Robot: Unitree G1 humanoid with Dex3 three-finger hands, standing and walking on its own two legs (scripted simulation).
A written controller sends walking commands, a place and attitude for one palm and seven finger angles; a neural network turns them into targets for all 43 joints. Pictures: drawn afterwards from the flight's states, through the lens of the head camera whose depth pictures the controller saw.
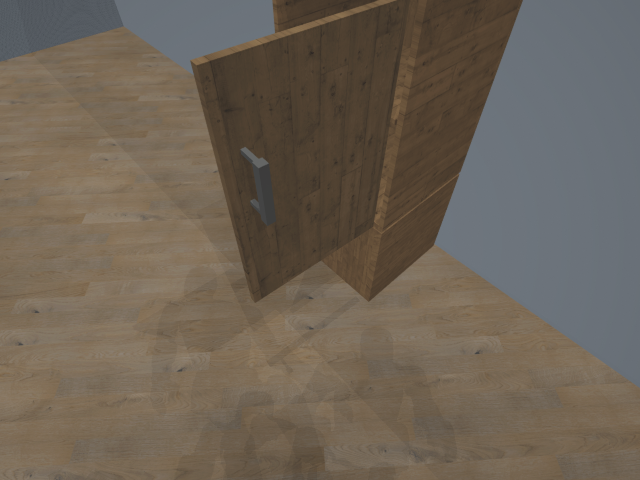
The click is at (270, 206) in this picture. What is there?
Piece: cupboard door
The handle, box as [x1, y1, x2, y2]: [240, 147, 275, 225]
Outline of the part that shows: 244,147 240,149 241,154 253,166 258,196 257,201 253,199 250,202 261,215 261,219 268,225 275,221 268,163 263,158 258,159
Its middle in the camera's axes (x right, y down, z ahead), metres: -0.11 -0.09 +0.66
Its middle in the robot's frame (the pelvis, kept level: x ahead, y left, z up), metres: +0.55 +0.14 +0.02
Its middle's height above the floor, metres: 0.81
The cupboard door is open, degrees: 86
